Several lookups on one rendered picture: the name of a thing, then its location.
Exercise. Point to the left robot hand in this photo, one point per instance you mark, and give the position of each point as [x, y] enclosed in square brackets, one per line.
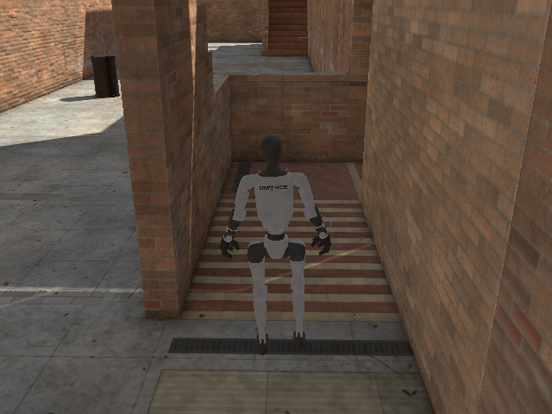
[226, 245]

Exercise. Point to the right robot forearm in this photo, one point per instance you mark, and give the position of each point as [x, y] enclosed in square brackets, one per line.
[318, 225]

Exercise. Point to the right robot hand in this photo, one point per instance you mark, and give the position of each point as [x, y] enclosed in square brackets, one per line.
[326, 242]

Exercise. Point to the left robot upper arm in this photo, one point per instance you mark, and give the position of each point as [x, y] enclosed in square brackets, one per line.
[246, 183]

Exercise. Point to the robot left foot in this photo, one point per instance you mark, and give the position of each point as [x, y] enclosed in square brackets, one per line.
[262, 347]

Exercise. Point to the left robot forearm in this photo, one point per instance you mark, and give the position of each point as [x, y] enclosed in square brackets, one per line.
[231, 228]

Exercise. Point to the humanoid robot torso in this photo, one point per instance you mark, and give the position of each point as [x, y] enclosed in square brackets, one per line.
[274, 204]

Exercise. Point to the right robot upper arm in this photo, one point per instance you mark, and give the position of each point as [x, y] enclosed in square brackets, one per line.
[300, 180]

